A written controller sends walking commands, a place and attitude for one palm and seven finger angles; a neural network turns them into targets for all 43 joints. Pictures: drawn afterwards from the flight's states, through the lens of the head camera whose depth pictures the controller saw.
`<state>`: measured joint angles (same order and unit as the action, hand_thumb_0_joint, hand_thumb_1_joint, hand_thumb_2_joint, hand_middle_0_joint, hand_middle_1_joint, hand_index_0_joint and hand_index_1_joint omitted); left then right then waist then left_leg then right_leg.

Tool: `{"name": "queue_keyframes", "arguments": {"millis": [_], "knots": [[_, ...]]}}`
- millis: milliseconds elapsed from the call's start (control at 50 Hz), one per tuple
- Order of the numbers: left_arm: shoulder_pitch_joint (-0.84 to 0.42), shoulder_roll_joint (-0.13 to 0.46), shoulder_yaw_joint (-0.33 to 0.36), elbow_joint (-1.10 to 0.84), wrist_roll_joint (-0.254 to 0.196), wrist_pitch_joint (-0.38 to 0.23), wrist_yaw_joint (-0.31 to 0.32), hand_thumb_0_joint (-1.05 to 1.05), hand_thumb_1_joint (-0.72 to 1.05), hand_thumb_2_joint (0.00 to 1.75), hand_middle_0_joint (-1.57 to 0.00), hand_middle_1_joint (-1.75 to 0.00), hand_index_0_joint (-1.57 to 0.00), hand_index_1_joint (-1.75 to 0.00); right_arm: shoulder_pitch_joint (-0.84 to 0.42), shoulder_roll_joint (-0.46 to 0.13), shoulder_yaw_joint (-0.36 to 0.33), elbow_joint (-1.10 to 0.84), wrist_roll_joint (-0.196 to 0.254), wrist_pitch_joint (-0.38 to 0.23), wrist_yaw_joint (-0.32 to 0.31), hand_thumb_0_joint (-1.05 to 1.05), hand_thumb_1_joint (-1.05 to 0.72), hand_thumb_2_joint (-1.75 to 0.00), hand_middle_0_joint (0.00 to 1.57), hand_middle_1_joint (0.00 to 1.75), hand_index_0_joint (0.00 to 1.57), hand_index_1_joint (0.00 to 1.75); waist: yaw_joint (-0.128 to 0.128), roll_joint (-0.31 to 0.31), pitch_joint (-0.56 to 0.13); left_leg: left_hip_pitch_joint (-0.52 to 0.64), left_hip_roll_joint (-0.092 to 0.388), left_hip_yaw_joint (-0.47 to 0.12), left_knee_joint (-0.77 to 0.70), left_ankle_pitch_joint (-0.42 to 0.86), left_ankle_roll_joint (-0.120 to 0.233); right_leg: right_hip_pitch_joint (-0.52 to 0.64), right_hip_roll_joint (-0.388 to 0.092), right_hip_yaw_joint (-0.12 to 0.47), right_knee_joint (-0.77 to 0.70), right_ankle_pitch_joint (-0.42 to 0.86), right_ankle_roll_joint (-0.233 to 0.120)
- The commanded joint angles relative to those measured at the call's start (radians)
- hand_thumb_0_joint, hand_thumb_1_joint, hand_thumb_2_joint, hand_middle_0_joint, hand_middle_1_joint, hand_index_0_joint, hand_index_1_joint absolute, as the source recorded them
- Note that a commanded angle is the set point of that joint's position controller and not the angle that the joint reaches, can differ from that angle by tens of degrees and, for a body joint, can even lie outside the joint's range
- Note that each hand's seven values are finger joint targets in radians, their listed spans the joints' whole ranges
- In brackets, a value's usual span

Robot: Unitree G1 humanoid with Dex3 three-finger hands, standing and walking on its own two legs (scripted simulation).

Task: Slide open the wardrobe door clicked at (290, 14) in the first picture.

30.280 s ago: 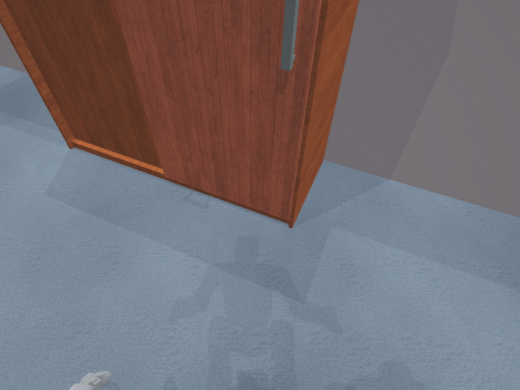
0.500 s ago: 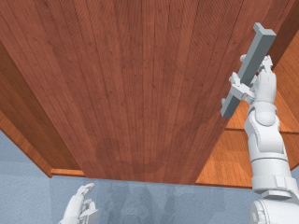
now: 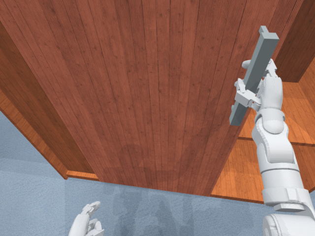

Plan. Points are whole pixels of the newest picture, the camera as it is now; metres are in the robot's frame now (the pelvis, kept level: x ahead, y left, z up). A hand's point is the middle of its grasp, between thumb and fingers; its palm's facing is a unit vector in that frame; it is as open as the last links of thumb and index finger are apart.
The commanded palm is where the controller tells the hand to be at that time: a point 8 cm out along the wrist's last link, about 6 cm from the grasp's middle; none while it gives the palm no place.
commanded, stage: stop walking and hold the door there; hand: right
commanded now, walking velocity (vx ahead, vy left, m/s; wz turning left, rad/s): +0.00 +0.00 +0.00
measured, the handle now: (247, 81) +0.45 -0.22 +0.17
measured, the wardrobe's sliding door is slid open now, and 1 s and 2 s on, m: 0.43 0.43 0.43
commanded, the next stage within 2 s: loosen the grip on the handle in 1.00 s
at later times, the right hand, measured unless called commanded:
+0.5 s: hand (238, 91) +0.41 -0.19 +0.17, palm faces +0.38 +0.91 -0.14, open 6.7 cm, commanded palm +0.37 -0.21 +0.16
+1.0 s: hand (238, 92) +0.40 -0.19 +0.17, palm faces +0.33 +0.93 -0.13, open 6.8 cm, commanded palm +0.37 -0.21 +0.16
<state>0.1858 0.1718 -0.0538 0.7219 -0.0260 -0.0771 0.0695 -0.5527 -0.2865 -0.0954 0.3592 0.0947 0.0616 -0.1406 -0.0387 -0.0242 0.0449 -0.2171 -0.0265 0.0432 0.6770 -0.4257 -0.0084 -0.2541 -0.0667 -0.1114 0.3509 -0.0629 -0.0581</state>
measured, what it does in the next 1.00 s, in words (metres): steps on the spot: left foot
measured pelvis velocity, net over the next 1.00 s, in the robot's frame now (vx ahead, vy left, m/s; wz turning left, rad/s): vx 0.03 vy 0.03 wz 0.00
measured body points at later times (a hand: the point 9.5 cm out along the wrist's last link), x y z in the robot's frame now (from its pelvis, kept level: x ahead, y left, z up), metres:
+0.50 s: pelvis +0.02 +0.05 -0.02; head +0.01 +0.06 +0.43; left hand +0.17 +0.31 -0.12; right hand +0.38 -0.24 +0.18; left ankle -0.02 +0.14 -0.75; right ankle +0.09 -0.08 -0.75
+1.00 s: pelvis +0.03 +0.03 -0.01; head +0.02 +0.03 +0.44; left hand +0.20 +0.25 -0.11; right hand +0.38 -0.24 +0.18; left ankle -0.02 +0.14 -0.75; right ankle +0.09 -0.08 -0.75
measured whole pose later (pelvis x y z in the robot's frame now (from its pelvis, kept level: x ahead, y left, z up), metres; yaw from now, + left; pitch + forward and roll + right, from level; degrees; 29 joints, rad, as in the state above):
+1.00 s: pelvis +0.03 +0.03 -0.01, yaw +0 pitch +0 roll +1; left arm 0.15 0.23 -0.05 0.67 -0.04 -0.02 0.10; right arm -0.42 -0.32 -0.18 0.27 0.10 0.05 -0.15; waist -0.03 -0.04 -0.01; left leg -0.14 -0.01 0.06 0.48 -0.33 0.00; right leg -0.33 -0.06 -0.11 0.52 -0.18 -0.03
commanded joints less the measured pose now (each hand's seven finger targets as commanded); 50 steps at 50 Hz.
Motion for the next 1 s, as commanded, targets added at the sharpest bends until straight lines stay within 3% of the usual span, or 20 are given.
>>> {"name": "queue_keyframes", "arguments": {"millis": [0, 40, 60, 100, 120, 140, 180, 220, 280, 300, 360, 380, 420, 500, 580, 600, 800, 860, 880, 980], "knots": [[-0.101, 0.191, 0.067, -0.148, 0.011, -0.066, 0.014, 0.00, 0.90, 0.90, -0.20, -0.30, -0.20, -0.30, -0.515, -0.093, 0.031, -0.337, -0.013, -0.126, 0.042, 0.00, -0.90, -0.90, 0.45, 1.40, 0.45, 1.40, 0.059, -0.204, -0.414, -0.038, 0.003, 0.015, -0.162, 0.021, 0.005, 0.360, -0.188, 0.201, -0.065, 0.078, 0.048], [-0.112, 0.189, 0.062, -0.155, 0.009, -0.064, 0.014, 0.00, 0.90, 0.90, -0.20, -0.30, -0.20, -0.30, -0.491, -0.115, 0.013, -0.323, -0.013, -0.130, 0.039, 0.00, -0.90, -0.90, 0.45, 1.40, 0.45, 1.40, 0.049, -0.185, -0.417, 0.039, 0.018, 0.011, -0.289, 0.093, 0.019, 0.304, -0.184, 0.190, -0.027, 0.075, 0.054], [-0.114, 0.191, 0.062, -0.155, 0.008, -0.060, 0.014, 0.00, 0.90, 0.90, -0.20, -0.30, -0.20, -0.30, -0.481, -0.151, -0.018, -0.313, -0.016, -0.134, 0.036, 0.00, -0.90, -0.90, 0.45, 1.40, 0.45, 1.40, 0.044, -0.165, -0.414, 0.078, 0.050, -0.016, -0.335, 0.137, 0.035, 0.256, -0.173, 0.178, -0.004, 0.056, 0.060], [-0.117, 0.191, 0.063, -0.155, 0.014, -0.046, 0.018, 0.00, 0.90, 0.90, -0.20, -0.30, -0.20, -0.30, -0.471, -0.217, -0.060, -0.291, -0.024, -0.137, 0.034, 0.00, -0.90, -0.90, 0.45, 1.40, 0.45, 1.40, 0.051, -0.066, -0.385, 0.074, 0.156, -0.105, -0.358, 0.184, 0.076, 0.170, -0.123, 0.140, 0.078, -0.019, 0.086], [-0.128, 0.179, 0.058, -0.167, 0.014, -0.039, 0.020, 0.00, 0.90, 0.90, -0.20, -0.30, -0.20, -0.30, -0.474, -0.202, -0.049, -0.291, -0.018, -0.138, 0.034, 0.00, -0.90, -0.90, 0.45, 1.40, 0.45, 1.40, 0.051, -0.036, -0.383, 0.050, 0.203, -0.132, -0.348, 0.238, 0.090, 0.164, -0.112, 0.124, 0.115, -0.003, 0.091], [-0.131, 0.179, 0.057, -0.167, 0.007, -0.038, 0.023, 0.00, 0.90, 0.90, -0.20, -0.30, -0.20, -0.30, -0.462, -0.229, -0.076, -0.273, -0.018, -0.133, 0.030, 0.00, -0.90, -0.90, 0.45, 1.40, 0.45, 1.40, 0.051, -0.004, -0.377, 0.008, 0.194, -0.110, -0.333, 0.234, 0.072, 0.168, -0.094, 0.117, 0.118, -0.027, 0.089], [-0.126, 0.188, 0.066, -0.172, -0.010, -0.034, 0.026, 0.00, 0.90, 0.90, -0.20, -0.30, -0.20, -0.30, -0.483, -0.179, -0.045, -0.272, -0.010, -0.130, 0.031, 0.00, -0.90, -0.90, 0.45, 1.40, 0.45, 1.40, 0.045, 0.044, -0.373, -0.003, 0.164, -0.091, -0.310, 0.194, 0.047, 0.167, -0.106, 0.140, 0.127, -0.017, 0.067], [-0.119, 0.199, 0.068, -0.166, -0.012, -0.033, 0.036, 0.00, 0.90, 0.90, -0.20, -0.30, -0.20, -0.30, -0.454, -0.195, -0.064, -0.238, -0.009, -0.127, 0.025, 0.00, -0.90, -0.90, 0.45, 1.40, 0.45, 1.40, 0.043, 0.007, -0.373, 0.004, 0.152, -0.086, -0.287, 0.253, 0.034, 0.175, -0.120, 0.152, 0.130, 0.066, 0.051], [-0.111, 0.199, 0.066, -0.169, -0.017, -0.030, 0.038, 0.00, 0.90, 0.90, -0.20, -0.30, -0.20, -0.30, -0.444, -0.152, -0.028, -0.257, -0.007, -0.125, 0.028, 0.00, -0.90, -0.90, 0.45, 1.40, 0.45, 1.40, 0.041, -0.037, -0.388, 0.016, 0.137, -0.079, -0.258, 0.306, 0.020, 0.192, -0.134, 0.165, 0.140, 0.160, 0.038], [-0.117, 0.200, 0.065, -0.170, -0.018, -0.031, 0.041, 0.00, 0.90, 0.90, -0.20, -0.30, -0.20, -0.30, -0.445, -0.145, -0.013, -0.273, -0.006, -0.124, 0.029, 0.00, -0.90, -0.90, 0.45, 1.40, 0.45, 1.40, 0.044, -0.055, -0.384, 0.019, 0.140, -0.084, -0.260, 0.314, 0.019, 0.190, -0.132, 0.166, 0.140, 0.171, 0.034], [-0.096, 0.207, 0.068, -0.163, -0.020, -0.017, 0.043, 0.00, 0.90, 0.90, -0.20, -0.30, -0.20, -0.30, -0.373, -0.223, -0.083, -0.249, -0.016, -0.120, 0.015, 0.00, -0.90, -0.90, 0.45, 1.40, 0.45, 1.40, 0.035, -0.022, -0.372, 0.057, 0.176, -0.100, -0.261, 0.450, 0.024, 0.143, -0.119, 0.138, 0.188, 0.221, 0.043], [-0.099, 0.201, 0.064, -0.166, -0.022, -0.014, 0.043, 0.00, 0.90, 0.90, -0.20, -0.30, -0.20, -0.30, -0.370, -0.195, -0.057, -0.262, -0.013, -0.120, 0.019, 0.00, -0.90, -0.90, 0.45, 1.40, 0.45, 1.40, 0.040, -0.009, -0.368, 0.064, 0.187, -0.101, -0.259, 0.479, 0.026, 0.130, -0.109, 0.133, 0.200, 0.215, 0.047], [-0.098, 0.208, 0.068, -0.166, -0.024, -0.009, 0.046, 0.00, 0.90, 0.90, -0.20, -0.30, -0.20, -0.30, -0.339, -0.222, -0.083, -0.268, -0.014, -0.119, 0.015, 0.00, -0.90, -0.90, 0.45, 1.40, 0.45, 1.40, 0.039, -0.001, -0.365, 0.092, 0.199, -0.100, -0.248, 0.552, 0.026, 0.114, -0.103, 0.127, 0.211, 0.242, 0.049], [-0.108, 0.206, 0.067, -0.175, -0.026, 0.000, 0.047, 0.00, 0.90, 0.90, -0.20, -0.30, -0.20, -0.30, -0.313, -0.212, -0.075, -0.309, -0.012, -0.122, 0.017, 0.00, -0.90, -0.90, 0.45, 1.40, 0.45, 1.40, 0.037, 0.003, -0.371, 0.100, 0.188, -0.084, -0.227, 0.595, 0.012, 0.131, -0.099, 0.128, 0.213, 0.295, 0.040], [-0.103, 0.204, 0.064, -0.179, -0.023, 0.012, 0.045, 0.00, 0.90, 0.90, -0.20, -0.30, -0.20, -0.30, -0.277, -0.235, -0.107, -0.307, -0.014, -0.124, 0.014, 0.00, -0.90, -0.90, 0.45, 1.40, 0.45, 1.40, 0.029, 0.024, -0.366, 0.098, 0.183, -0.082, -0.231, 0.595, 0.006, 0.125, -0.100, 0.125, 0.215, 0.293, 0.036], [-0.109, 0.209, 0.067, -0.178, -0.023, 0.013, 0.046, 0.00, 0.90, 0.90, -0.20, -0.30, -0.20, -0.30, -0.267, -0.236, -0.103, -0.313, -0.014, -0.123, 0.015, 0.00, -0.90, -0.90, 0.45, 1.40, 0.45, 1.40, 0.033, 0.005, -0.365, 0.093, 0.181, -0.079, -0.229, 0.579, 0.006, 0.133, -0.099, 0.126, 0.211, 0.296, 0.038], [-0.129, 0.202, 0.058, -0.195, -0.012, 0.010, 0.044, 0.00, 0.90, 0.90, -0.20, -0.30, -0.20, -0.30, -0.279, -0.156, -0.029, -0.397, -0.010, -0.135, 0.019, 0.00, -0.90, -0.90, 0.45, 1.40, 0.45, 1.40, 0.034, -0.068, -0.384, 0.030, 0.104, -0.050, -0.232, 0.290, 0.005, 0.204, -0.136, 0.190, 0.122, 0.236, 0.019], [-0.125, 0.200, 0.055, -0.192, -0.010, 0.009, 0.043, 0.00, 0.90, 0.90, -0.20, -0.30, -0.20, -0.30, -0.273, -0.177, -0.053, -0.393, -0.014, -0.134, 0.013, 0.00, -0.90, -0.90, 0.45, 1.40, 0.45, 1.40, 0.030, -0.067, -0.394, 0.027, 0.107, -0.056, -0.243, 0.304, 0.008, 0.210, -0.138, 0.179, 0.122, 0.237, 0.022], [-0.128, 0.194, 0.051, -0.194, -0.010, 0.009, 0.043, 0.00, 0.90, 0.90, -0.20, -0.30, -0.20, -0.30, -0.286, -0.154, -0.028, -0.406, -0.014, -0.135, 0.016, 0.00, -0.90, -0.90, 0.45, 1.40, 0.45, 1.40, 0.031, -0.056, -0.401, 0.032, 0.109, -0.055, -0.244, 0.316, 0.009, 0.214, -0.134, 0.174, 0.124, 0.242, 0.025], [-0.133, 0.192, 0.050, -0.195, -0.009, 0.013, 0.043, 0.00, 0.90, 0.90, -0.20, -0.30, -0.20, -0.30, -0.268, -0.165, -0.041, -0.396, -0.014, -0.131, 0.015, 0.00, -0.90, -0.90, 0.45, 1.40, 0.45, 1.40, 0.034, -0.049, -0.395, 0.029, 0.119, -0.060, -0.259, 0.343, 0.010, 0.213, -0.125, 0.153, 0.132, 0.242, 0.034]]}}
